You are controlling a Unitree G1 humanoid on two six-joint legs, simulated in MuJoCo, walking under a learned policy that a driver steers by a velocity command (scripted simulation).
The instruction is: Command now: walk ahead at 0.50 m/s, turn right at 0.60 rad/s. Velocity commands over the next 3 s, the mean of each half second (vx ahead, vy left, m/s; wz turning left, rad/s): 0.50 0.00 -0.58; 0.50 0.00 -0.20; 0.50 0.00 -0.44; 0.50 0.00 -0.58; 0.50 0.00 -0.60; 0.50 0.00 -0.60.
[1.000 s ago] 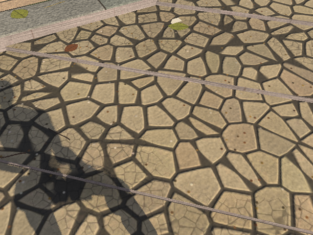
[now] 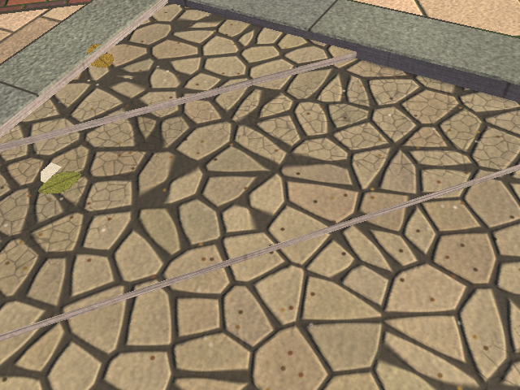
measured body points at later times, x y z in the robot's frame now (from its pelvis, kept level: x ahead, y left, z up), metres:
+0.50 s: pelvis +0.24 -0.03 +0.01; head +0.26 -0.05 +0.46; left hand +0.38 +0.23 -0.09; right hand +0.41 -0.34 -0.04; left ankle +0.36 +0.05 -0.71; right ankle +0.09 -0.11 -0.71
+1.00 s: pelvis +0.50 -0.15 +0.01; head +0.53 -0.18 +0.46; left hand +0.82 -0.05 -0.05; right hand +0.36 -0.40 -0.12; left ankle +0.37 +0.05 -0.68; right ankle +0.57 -0.29 -0.71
